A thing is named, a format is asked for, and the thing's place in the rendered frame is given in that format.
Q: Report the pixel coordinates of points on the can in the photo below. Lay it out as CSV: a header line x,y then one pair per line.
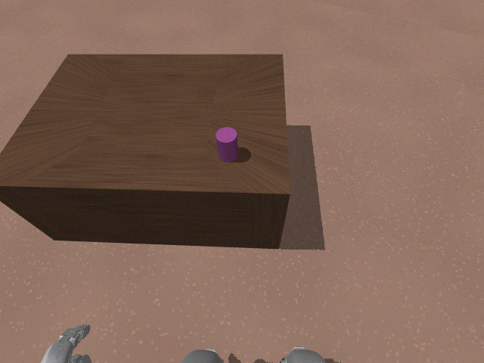
x,y
226,139

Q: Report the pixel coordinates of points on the left robot hand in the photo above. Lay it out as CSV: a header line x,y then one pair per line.
x,y
61,351

